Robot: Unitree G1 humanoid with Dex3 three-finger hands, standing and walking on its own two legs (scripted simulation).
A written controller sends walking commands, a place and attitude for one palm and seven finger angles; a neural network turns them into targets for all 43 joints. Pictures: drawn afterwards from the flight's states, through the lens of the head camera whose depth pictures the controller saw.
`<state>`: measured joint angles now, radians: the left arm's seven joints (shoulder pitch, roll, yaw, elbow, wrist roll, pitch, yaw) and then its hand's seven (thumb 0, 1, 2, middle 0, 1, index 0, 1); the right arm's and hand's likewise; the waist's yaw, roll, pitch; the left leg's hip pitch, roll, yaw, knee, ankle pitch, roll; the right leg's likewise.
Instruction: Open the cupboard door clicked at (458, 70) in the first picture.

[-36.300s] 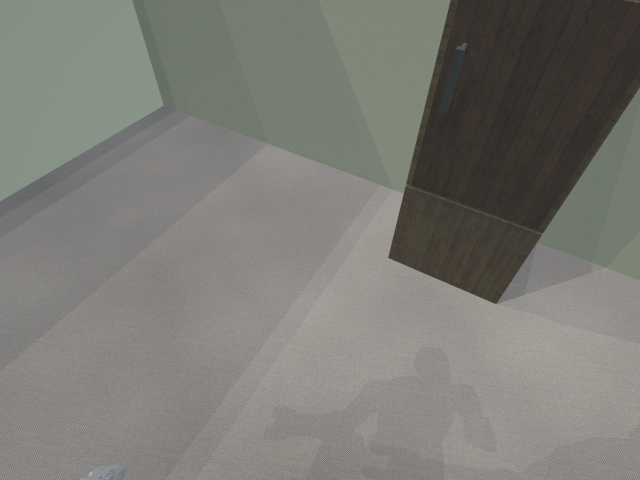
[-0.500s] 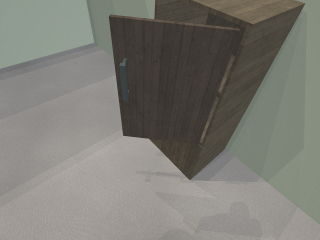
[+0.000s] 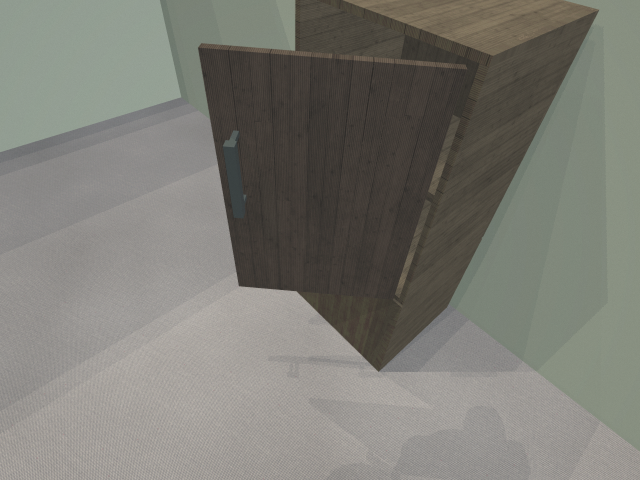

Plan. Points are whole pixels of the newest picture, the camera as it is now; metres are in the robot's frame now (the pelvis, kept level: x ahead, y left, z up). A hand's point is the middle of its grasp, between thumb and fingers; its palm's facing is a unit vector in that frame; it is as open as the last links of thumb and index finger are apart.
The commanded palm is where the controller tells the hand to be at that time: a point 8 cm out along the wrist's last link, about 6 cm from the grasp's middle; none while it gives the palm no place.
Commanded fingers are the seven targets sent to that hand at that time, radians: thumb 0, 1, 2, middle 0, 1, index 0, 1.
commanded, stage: shuffle to correct the standing spot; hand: left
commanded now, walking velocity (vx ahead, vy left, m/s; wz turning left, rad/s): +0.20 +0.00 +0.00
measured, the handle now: (237, 175) +0.61 +0.20 +0.03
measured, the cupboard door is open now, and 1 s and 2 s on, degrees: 44 44 44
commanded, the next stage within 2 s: come to a stop and stand still in 0.06 s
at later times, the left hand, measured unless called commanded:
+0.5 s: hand out of the picture +0.11 +0.17 -0.17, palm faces -0.02 -0.97 -0.23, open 7.3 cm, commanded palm none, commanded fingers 0.00 0.90 0.90 -0.20 -0.30 -0.20 -0.30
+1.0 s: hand out of the picture +0.08 +0.18 -0.16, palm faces -0.01 -0.96 -0.27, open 7.4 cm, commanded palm none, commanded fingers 0.00 0.90 0.90 -0.20 -0.30 -0.20 -0.30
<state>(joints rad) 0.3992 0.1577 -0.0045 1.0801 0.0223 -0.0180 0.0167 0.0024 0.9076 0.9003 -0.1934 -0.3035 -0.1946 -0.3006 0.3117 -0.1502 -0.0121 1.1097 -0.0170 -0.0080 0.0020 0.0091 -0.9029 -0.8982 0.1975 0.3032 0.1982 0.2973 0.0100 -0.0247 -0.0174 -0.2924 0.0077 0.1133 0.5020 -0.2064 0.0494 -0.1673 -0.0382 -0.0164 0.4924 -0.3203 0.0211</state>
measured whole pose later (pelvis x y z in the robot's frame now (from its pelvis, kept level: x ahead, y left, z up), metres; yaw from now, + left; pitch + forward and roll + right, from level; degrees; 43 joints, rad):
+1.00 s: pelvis +0.04 -0.01 +0.00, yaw -2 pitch -2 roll +1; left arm 0.27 0.17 -0.01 1.00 0.02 0.01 0.02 0.00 0.91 0.90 -0.20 -0.30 -0.20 -0.30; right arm 0.28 -0.20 -0.01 0.96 -0.03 0.01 -0.01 0.01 -0.92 -0.90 0.20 0.30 0.20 0.30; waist 0.00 0.04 0.01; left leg -0.19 -0.01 0.15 0.50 -0.27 0.04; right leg -0.31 -0.07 -0.07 0.55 -0.20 -0.01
